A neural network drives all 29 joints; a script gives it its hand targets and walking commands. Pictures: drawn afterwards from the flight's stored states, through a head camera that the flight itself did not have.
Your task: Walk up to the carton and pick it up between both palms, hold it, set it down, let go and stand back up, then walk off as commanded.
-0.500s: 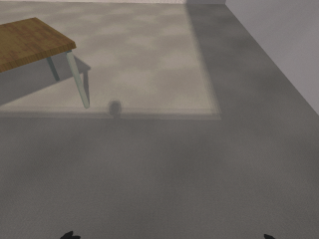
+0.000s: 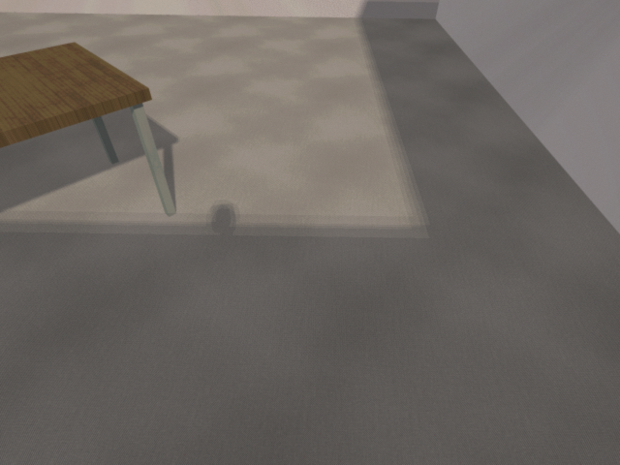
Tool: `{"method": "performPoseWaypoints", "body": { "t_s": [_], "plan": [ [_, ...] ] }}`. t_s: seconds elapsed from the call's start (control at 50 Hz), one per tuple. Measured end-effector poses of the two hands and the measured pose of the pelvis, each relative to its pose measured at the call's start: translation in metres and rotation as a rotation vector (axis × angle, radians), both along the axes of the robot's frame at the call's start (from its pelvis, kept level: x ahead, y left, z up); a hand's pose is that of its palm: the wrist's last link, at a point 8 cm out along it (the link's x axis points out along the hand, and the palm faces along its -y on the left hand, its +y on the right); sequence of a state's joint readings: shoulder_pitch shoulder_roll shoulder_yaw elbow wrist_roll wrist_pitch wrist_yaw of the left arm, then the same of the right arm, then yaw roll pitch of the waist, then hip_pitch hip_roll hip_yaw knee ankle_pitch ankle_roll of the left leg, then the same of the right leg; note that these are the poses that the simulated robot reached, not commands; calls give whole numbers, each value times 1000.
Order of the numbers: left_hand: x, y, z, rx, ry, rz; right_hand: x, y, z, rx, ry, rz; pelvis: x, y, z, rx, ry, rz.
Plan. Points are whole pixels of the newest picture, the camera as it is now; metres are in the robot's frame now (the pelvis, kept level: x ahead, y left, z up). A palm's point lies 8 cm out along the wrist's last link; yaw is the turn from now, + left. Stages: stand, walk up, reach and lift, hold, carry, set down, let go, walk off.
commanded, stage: walk up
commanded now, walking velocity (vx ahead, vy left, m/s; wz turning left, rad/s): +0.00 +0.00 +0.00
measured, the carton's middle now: out of the picture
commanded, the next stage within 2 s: none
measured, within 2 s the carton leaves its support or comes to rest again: neither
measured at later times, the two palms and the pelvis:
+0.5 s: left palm out of the picture +0.07 +0.42 -0.09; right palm out of the picture +0.17 -0.24 -0.07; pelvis +0.02 +0.08 +0.00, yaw +9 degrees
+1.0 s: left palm out of the picture +0.11 +0.51 -0.07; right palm (388, 397) +0.27 -0.11 -0.10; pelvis +0.09 +0.16 +0.00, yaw +16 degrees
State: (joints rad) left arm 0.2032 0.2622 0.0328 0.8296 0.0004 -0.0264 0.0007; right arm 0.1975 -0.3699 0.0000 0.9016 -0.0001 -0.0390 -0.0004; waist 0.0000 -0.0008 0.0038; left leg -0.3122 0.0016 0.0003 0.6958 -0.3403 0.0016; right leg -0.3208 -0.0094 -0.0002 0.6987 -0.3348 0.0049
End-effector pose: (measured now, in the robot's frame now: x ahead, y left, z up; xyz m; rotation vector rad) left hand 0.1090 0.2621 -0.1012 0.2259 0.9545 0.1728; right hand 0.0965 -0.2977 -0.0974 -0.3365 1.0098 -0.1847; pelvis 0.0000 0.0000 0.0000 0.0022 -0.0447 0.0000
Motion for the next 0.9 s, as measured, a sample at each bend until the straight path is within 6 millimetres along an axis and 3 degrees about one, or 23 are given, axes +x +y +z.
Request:
{"method": "performPoseWaypoints", "body": {
  "t_s": [0.22, 0.28, 0.36, 0.46, 0.56, 0.68, 0.82, 0.9],
  "plan": [
    [-3, 6, 0, 6, 0, 12, 0, 0, 1, 13, 21, 15, -1, 2, 0, -2, -1, 4],
    [-13, 29, 6, 39, -18, 56, 10, 1, 5, 18, 61, 70, -1, 7, 1, -3, 10, 40],
    [-29, 74, 16, 102, -11, 129, 31, 10, 13, 5, 84, 153, 1, 24, 3, -3, 29, 93],
    [-37, 135, 18, 148, -13, 181, 59, 41, 22, -23, 84, 213, 11, 58, -1, -25, 31, 141],
    [-32, 189, 2, 148, -5, 212, 78, 86, 18, -63, 70, 222, 22, 103, -13, -40, 22, 181],
    [-33, 216, 11, 141, 35, 228, 95, 133, 21, -45, 90, 237, 35, 132, 1, -41, 44, 213],
    [-27, 243, 24, 181, 38, 271, 134, 166, 11, -10, 70, 292, 57, 154, 1, 0, 41, 258],
    [-13, 248, 28, 201, 37, 274, 151, 174, 4, 7, 78, 303, 73, 158, -1, 13, 55, 265]
  ]
}}
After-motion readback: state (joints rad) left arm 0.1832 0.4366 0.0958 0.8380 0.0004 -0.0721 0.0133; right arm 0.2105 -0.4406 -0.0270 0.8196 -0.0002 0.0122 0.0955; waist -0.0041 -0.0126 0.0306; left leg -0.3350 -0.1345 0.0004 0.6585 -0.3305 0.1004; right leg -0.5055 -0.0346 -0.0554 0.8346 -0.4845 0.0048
